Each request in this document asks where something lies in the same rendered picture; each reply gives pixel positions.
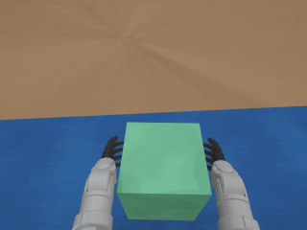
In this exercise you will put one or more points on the robot right hand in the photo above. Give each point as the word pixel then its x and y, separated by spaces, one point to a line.
pixel 216 153

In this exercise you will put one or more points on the robot left hand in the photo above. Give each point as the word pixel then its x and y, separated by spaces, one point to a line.
pixel 110 151

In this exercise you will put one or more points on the right robot forearm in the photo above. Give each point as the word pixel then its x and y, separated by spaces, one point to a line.
pixel 231 198

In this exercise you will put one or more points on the left robot forearm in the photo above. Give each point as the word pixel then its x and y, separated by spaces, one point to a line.
pixel 98 195

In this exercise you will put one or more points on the carton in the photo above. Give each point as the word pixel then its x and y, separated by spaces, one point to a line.
pixel 163 173

